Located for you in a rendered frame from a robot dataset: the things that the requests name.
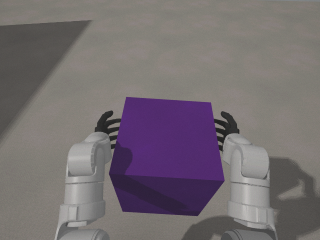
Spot robot left hand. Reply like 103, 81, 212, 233
94, 110, 121, 149

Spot robot left forearm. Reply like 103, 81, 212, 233
54, 131, 112, 240

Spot robot right forearm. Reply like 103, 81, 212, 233
222, 133, 278, 240

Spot robot right hand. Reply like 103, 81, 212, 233
214, 111, 240, 151

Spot carton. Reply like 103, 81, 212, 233
109, 97, 225, 216

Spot left robot upper arm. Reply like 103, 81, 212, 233
58, 228, 110, 240

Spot right robot upper arm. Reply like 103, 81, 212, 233
220, 229, 273, 240

